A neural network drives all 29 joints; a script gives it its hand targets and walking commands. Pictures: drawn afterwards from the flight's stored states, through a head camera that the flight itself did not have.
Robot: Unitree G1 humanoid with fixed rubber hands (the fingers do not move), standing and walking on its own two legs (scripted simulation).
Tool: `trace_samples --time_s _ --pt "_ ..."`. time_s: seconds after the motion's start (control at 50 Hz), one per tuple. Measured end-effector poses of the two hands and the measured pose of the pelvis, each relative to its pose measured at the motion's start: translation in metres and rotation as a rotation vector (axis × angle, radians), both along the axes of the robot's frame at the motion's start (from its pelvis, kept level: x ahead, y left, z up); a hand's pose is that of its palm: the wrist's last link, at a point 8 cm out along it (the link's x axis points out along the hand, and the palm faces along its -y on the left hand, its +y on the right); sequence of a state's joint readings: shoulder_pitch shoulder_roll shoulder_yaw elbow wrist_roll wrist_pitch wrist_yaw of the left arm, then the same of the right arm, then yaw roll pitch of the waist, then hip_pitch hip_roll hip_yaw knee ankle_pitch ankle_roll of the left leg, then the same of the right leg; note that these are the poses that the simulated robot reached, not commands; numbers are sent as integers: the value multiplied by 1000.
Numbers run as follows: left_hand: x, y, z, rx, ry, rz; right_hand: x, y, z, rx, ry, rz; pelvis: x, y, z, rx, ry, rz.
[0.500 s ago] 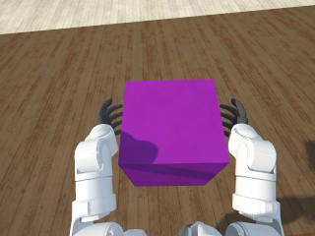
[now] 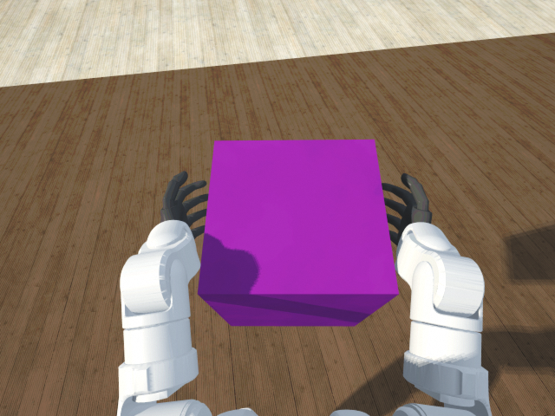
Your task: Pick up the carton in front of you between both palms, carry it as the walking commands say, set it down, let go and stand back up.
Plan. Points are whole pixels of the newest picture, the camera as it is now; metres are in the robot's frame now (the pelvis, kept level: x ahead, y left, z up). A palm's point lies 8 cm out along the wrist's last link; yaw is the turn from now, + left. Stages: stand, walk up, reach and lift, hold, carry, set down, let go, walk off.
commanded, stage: carry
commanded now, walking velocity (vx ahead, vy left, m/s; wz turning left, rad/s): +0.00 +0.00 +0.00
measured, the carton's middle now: (293, 245) +0.34 +0.00 +0.02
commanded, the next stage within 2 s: none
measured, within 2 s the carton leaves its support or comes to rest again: neither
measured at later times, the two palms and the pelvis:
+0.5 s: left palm (196, 141) +0.55 +0.16 +0.04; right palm (360, 133) +0.57 -0.14 +0.04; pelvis +0.24 -0.01 -0.03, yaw +2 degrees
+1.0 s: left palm (178, 111) +0.59 +0.20 +0.07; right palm (345, 107) +0.60 -0.11 +0.07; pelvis +0.28 +0.03 -0.03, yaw +2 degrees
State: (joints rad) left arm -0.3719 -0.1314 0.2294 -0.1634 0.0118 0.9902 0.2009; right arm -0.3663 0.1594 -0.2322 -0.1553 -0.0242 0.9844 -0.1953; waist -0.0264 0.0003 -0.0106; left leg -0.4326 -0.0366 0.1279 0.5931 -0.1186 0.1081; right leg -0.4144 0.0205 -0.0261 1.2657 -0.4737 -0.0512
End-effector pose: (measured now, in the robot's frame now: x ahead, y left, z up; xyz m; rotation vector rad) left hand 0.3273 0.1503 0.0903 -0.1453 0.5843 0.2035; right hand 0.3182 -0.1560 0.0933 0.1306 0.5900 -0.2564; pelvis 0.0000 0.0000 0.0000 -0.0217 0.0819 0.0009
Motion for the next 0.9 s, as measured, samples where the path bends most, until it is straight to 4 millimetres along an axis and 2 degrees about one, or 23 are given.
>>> trace_samples --time_s 0.08,0.18,0.24,0.32,0.4,0.46,0.52,0.58,0.68,0.78,0.9 --pt "44 2 -10 -21 50 12 37 4 -11 41 43 -6 40 7 7 -6 13 -1" --pt "102 4 -10 -5 15 21 96 5 -10 35 9 -3 92 6 7 -4 19 8" --pt "136 4 -9 12 -24 31 135 4 -9 34 -30 8 128 2 -1 10 12 14" --pt "182 3 -14 43 -65 49 188 1 -19 16 -71 31 184 -4 -28 32 -13 26" --pt "207 6 -33 46 3 55 226 5 -41 7 -2 73 211 -7 -33 12 -9 32" --pt "214 10 -46 12 55 73 242 12 -51 34 52 82 227 -9 -30 22 -2 39" --pt "223 15 -50 -12 62 82 254 17 -54 45 62 76 240 -7 -27 33 0 40" --pt "237 19 -45 -17 43 78 266 21 -48 36 43 70 253 -2 -24 39 6 38" --pt "260 27 -26 4 -21 62 283 26 -29 4 -24 59 267 8 -22 34 17 36" --pt "271 33 -14 25 -41 56 290 31 -16 -8 -47 48 277 17 -23 22 16 35" --pt "271 40 -16 25 -4 54 288 38 -19 -2 -11 49 281 26 -26 12 5 34"
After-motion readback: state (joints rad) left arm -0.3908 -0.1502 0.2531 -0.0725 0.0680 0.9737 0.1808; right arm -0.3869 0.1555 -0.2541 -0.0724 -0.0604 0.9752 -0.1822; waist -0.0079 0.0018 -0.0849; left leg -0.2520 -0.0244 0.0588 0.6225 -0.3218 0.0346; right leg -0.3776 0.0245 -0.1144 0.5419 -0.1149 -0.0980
